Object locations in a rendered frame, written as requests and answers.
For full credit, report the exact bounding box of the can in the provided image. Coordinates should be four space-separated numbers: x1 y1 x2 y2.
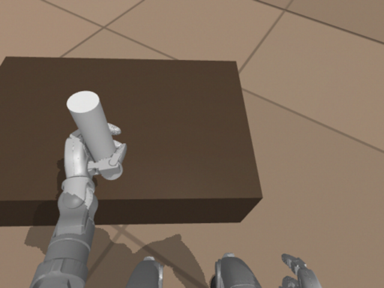
67 91 123 180

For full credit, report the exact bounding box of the left robot arm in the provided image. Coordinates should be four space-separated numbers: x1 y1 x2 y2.
29 176 98 288

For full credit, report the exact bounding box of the right robot hand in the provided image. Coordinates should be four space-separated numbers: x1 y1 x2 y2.
278 254 322 288

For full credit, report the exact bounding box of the left robot hand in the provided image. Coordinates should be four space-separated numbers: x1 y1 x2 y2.
64 123 127 180

